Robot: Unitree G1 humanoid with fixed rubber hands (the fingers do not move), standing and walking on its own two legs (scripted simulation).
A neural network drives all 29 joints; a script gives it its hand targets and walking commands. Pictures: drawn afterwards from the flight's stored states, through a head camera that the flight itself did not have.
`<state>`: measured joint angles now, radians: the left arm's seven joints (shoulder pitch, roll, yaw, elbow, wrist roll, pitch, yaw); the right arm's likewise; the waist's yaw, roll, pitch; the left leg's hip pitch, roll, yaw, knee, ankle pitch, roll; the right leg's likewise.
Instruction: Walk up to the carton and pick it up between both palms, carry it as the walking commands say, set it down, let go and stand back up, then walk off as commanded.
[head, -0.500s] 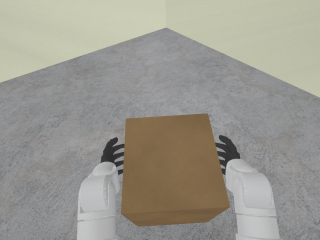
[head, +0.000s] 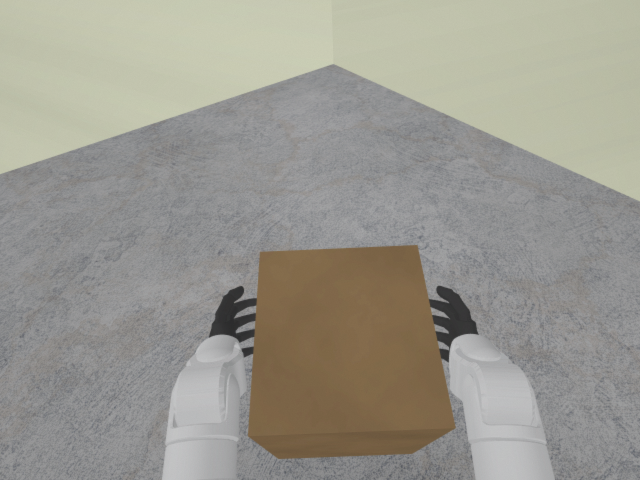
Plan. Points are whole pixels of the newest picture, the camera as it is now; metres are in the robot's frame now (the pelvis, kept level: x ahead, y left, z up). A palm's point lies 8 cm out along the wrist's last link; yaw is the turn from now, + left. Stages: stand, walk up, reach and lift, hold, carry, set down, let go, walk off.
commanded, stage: carry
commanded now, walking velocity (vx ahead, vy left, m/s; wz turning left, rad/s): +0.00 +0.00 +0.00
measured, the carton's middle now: (342, 361) +0.30 -0.01 -0.02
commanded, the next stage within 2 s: hold in 0.82 s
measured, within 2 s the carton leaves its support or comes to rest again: neither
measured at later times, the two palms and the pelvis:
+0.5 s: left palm (224, 348) +0.30 +0.14 +0.05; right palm (457, 345) +0.28 -0.15 +0.04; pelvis +0.00 +0.00 +0.00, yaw +0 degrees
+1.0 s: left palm (219, 356) +0.29 +0.15 +0.04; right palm (450, 351) +0.28 -0.14 +0.03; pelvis +0.00 +0.01 +0.00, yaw +1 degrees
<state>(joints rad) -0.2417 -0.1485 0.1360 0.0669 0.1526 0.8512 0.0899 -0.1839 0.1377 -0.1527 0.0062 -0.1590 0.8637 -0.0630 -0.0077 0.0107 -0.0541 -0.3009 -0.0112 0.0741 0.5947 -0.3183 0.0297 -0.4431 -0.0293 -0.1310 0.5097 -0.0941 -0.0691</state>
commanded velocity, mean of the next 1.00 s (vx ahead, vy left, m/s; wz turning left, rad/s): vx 0.00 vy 0.00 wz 0.00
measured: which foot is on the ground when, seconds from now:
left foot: down 0.00-1.00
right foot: down 0.00-1.00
